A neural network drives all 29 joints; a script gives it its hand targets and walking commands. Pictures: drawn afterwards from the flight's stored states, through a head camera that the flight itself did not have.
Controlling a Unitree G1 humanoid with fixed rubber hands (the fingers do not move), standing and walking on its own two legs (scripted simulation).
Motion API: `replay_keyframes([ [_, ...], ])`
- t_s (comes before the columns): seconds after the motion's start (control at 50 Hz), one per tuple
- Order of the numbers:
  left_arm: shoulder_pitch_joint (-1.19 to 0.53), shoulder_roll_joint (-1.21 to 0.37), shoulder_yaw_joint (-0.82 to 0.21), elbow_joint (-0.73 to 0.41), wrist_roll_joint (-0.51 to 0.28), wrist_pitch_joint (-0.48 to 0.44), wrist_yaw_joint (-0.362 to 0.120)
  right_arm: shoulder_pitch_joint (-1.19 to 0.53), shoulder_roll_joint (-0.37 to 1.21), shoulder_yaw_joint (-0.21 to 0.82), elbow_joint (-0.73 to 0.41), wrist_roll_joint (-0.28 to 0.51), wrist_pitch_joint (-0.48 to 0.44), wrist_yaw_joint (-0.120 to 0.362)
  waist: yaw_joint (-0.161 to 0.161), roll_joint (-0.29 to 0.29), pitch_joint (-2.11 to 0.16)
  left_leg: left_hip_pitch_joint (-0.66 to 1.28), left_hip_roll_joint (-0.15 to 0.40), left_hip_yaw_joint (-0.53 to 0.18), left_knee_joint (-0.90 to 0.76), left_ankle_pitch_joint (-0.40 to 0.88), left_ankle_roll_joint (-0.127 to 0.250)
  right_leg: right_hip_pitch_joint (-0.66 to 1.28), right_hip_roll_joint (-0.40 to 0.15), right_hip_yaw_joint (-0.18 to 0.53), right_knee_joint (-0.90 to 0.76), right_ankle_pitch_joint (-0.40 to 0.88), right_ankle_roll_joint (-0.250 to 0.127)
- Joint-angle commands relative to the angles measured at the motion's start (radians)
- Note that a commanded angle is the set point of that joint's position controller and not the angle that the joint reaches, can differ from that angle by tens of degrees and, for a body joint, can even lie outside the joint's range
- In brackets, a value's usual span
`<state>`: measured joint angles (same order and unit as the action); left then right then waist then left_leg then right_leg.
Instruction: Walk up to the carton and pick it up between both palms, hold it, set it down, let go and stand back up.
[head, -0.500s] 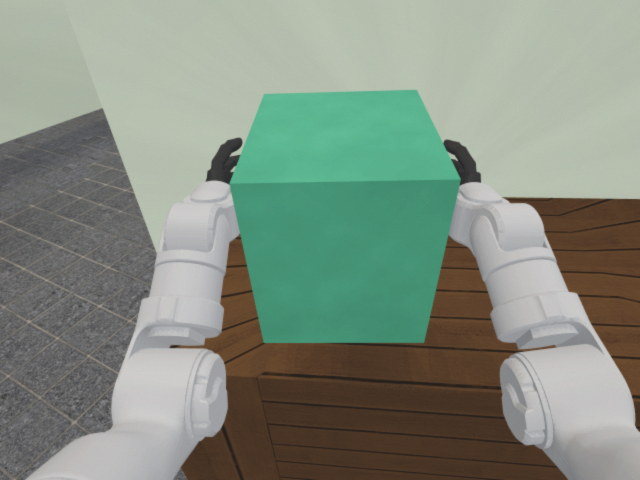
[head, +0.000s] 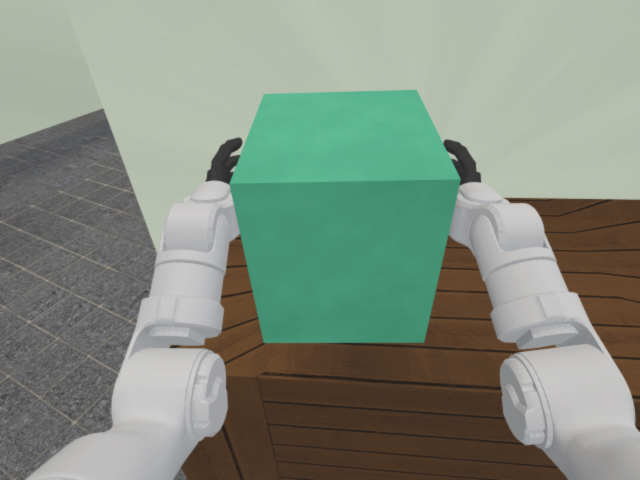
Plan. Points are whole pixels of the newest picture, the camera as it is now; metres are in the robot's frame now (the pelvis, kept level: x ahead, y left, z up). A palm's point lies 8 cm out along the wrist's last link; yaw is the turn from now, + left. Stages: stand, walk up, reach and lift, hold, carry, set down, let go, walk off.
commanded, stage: hold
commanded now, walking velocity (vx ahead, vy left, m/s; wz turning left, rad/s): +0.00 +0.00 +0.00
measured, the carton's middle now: (341, 214) +0.39 +0.01 +0.20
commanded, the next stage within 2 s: none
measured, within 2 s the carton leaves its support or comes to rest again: neither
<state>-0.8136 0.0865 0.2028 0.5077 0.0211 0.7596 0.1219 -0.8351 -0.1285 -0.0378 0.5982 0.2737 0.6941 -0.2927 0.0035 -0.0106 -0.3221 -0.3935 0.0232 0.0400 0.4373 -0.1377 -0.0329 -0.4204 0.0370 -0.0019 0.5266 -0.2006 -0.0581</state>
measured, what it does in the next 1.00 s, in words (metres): stands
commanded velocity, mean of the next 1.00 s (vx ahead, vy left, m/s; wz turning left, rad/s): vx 0.00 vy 0.00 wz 0.00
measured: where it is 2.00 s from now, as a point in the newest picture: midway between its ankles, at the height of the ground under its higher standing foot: outside the picture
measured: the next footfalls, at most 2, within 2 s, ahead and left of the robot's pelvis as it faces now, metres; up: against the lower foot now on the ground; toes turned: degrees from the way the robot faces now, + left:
none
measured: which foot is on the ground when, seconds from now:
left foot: down 0.00-1.00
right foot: down 0.00-1.00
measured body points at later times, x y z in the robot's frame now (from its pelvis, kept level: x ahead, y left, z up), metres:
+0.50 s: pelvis +0.00 +0.00 +0.00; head -0.08 -0.01 +0.44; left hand +0.38 +0.16 +0.24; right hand +0.39 -0.14 +0.23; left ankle +0.05 +0.14 -0.73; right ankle +0.04 -0.08 -0.73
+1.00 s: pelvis +0.00 +0.00 +0.00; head -0.08 -0.01 +0.44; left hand +0.38 +0.16 +0.24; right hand +0.39 -0.14 +0.23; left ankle +0.05 +0.14 -0.73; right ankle +0.04 -0.08 -0.73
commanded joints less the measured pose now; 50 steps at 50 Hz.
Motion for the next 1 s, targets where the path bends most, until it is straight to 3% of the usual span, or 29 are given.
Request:
replay_keyframes([
  [0.0, -1.080, -0.769, -0.404, -0.368, -0.224, -0.085, -0.140, -1.211, 0.836, 0.302, -0.440, 0.207, -0.089, 0.169, -0.075, 0.003, -0.406, 0.162, -0.077, -0.107, -0.064, -0.018, 0.035, 0.426, -0.023, 0.079, -0.208, 0.221, 0.117],
  [0.06, -1.070, -0.783, -0.429, -0.404, -0.235, -0.083, -0.135, -1.197, 0.841, 0.315, -0.453, 0.222, -0.091, 0.167, -0.082, 0.030, -0.415, 0.176, -0.076, -0.113, -0.061, 0.021, 0.024, 0.437, -0.017, 0.076, -0.198, 0.269, 0.114],
  [0.12, -1.055, -0.785, -0.415, -0.380, -0.228, -0.082, -0.138, -1.218, 0.830, 0.309, -0.469, 0.221, -0.094, 0.167, -0.073, 0.015, -0.421, 0.165, -0.076, -0.111, -0.062, -0.001, 0.030, 0.444, -0.017, 0.079, -0.204, 0.239, 0.111],
  [0.14, -1.061, -0.780, -0.430, -0.407, -0.234, -0.083, -0.135, -1.202, 0.839, 0.316, -0.471, 0.227, -0.093, 0.167, -0.079, 0.025, -0.432, 0.173, -0.077, -0.112, -0.056, 0.023, 0.026, 0.456, -0.024, 0.086, -0.198, 0.275, 0.113],
  [0.16, -1.044, -0.783, -0.419, -0.400, -0.227, -0.079, -0.135, -1.220, 0.831, 0.328, -0.495, 0.234, -0.095, 0.166, -0.066, 0.023, -0.436, 0.178, -0.078, -0.114, -0.062, 0.028, 0.027, 0.463, -0.018, 0.085, -0.199, 0.287, 0.117],
  [0.18, -1.064, -0.778, -0.428, -0.391, -0.230, -0.082, -0.135, -1.217, 0.835, 0.320, -0.477, 0.226, -0.091, 0.166, -0.080, 0.012, -0.424, 0.172, -0.079, -0.115, -0.061, 0.005, 0.027, 0.443, -0.017, 0.085, -0.204, 0.260, 0.112],
  [0.2, -1.052, -0.766, -0.406, -0.374, -0.223, -0.083, -0.135, -1.222, 0.842, 0.324, -0.478, 0.231, -0.091, 0.166, -0.065, 0.012, -0.415, 0.165, -0.078, -0.115, -0.068, -0.007, 0.033, 0.445, -0.023, 0.083, -0.202, 0.251, 0.117],
  [0.26, -1.054, -0.778, -0.424, -0.410, -0.232, -0.084, -0.137, -1.209, 0.842, 0.332, -0.487, 0.235, -0.093, 0.164, -0.074, 0.011, -0.435, 0.189, -0.076, -0.114, -0.058, 0.039, 0.027, 0.455, -0.017, 0.079, -0.199, 0.305, 0.118],
  [0.3, -1.068, -0.779, -0.415, -0.364, -0.233, -0.081, -0.136, -1.235, 0.827, 0.309, -0.478, 0.223, -0.092, 0.167, -0.074, 0.009, -0.404, 0.162, -0.078, -0.115, -0.066, -0.015, 0.033, 0.426, -0.015, 0.077, -0.209, 0.220, 0.110],
  [0.34, -1.063, -0.784, -0.426, -0.404, -0.233, -0.082, -0.134, -1.216, 0.841, 0.318, -0.482, 0.222, -0.092, 0.168, -0.075, 0.023, -0.424, 0.178, -0.076, -0.117, -0.064, 0.013, 0.030, 0.434, -0.016, 0.078, -0.200, 0.257, 0.109],
  [0.36, -1.060, -0.781, -0.434, -0.413, -0.244, -0.086, -0.135, -1.230, 0.844, 0.327, -0.506, 0.229, -0.095, 0.167, -0.076, 0.002, -0.470, 0.174, -0.077, -0.114, -0.050, 0.030, 0.031, 0.460, -0.014, 0.082, -0.194, 0.285, 0.110],
  [0.38, -1.062, -0.781, -0.423, -0.388, -0.228, -0.081, -0.134, -1.201, 0.825, 0.320, -0.461, 0.225, -0.087, 0.165, -0.072, 0.034, -0.418, 0.169, -0.078, -0.112, -0.060, -0.001, 0.027, 0.435, -0.017, 0.077, -0.202, 0.246, 0.112],
  [0.58, -1.087, -0.785, -0.412, -0.369, -0.223, -0.083, -0.141, -1.216, 0.828, 0.291, -0.425, 0.209, -0.093, 0.172, -0.081, 0.024, -0.410, 0.173, -0.070, -0.112, -0.069, -0.021, 0.030, 0.427, -0.014, 0.079, -0.207, 0.204, 0.104],
  [0.62, -1.085, -0.778, -0.412, -0.390, -0.227, -0.086, -0.138, -1.228, 0.842, 0.311, -0.454, 0.224, -0.095, 0.171, -0.067, 0.014, -0.421, 0.175, -0.073, -0.112, -0.067, -0.001, 0.034, 0.431, -0.017, 0.080, -0.202, 0.238, 0.110],
  [0.76, -1.034, -0.780, -0.434, -0.419, -0.240, -0.079, -0.137, -1.195, 0.844, 0.343, -0.510, 0.237, -0.089, 0.164, -0.078, 0.005, -0.453, 0.196, -0.079, -0.116, -0.049, 0.059, 0.023, 0.466, -0.015, 0.077, -0.195, 0.333, 0.115],
  [0.78, -1.048, -0.781, -0.423, -0.385, -0.234, -0.075, -0.136, -1.231, 0.832, 0.334, -0.506, 0.240, -0.090, 0.163, -0.067, 0.021, -0.424, 0.182, -0.081, -0.113, -0.060, 0.027, 0.027, 0.442, -0.018, 0.078, -0.201, 0.298, 0.116],
  [0.82, -1.069, -0.791, -0.441, -0.435, -0.238, -0.083, -0.137, -1.186, 0.839, 0.315, -0.469, 0.224, -0.089, 0.165, -0.081, 0.032, -0.430, 0.188, -0.077, -0.113, -0.063, 0.032, 0.022, 0.442, -0.012, 0.074, -0.201, 0.284, 0.112],
  [0.86, -1.053, -0.784, -0.418, -0.397, -0.226, -0.076, -0.141, -1.205, 0.824, 0.304, -0.465, 0.221, -0.089, 0.162, -0.079, 0.011, -0.402, 0.184, -0.076, -0.113, -0.059, 0.025, 0.025, 0.428, -0.012, 0.072, -0.203, 0.267, 0.111],
  [0.9, -1.093, -0.777, -0.419, -0.372, -0.233, -0.081, -0.142, -1.207, 0.821, 0.282, -0.426, 0.204, -0.083, 0.168, -0.085, 0.026, -0.378, 0.158, -0.077, -0.109, -0.069, -0.032, 0.029, 0.406, -0.019, 0.077, -0.207, 0.200, 0.112],
  [0.92, -1.100, -0.780, -0.416, -0.386, -0.224, -0.085, -0.141, -1.232, 0.835, 0.297, -0.455, 0.214, -0.093, 0.172, -0.072, 0.014, -0.419, 0.171, -0.073, -0.110, -0.065, -0.019, 0.032, 0.418, -0.015, 0.077, -0.204, 0.191, 0.110],
  [0.98, -1.061, -0.786, -0.414, -0.378, -0.224, -0.078, -0.139, -1.223, 0.822, 0.296, -0.459, 0.214, -0.095, 0.167, -0.081, 0.018, -0.408, 0.183, -0.074, -0.111, -0.062, 0.012, 0.024, 0.429, -0.011, 0.075, -0.202, 0.254, 0.106],
])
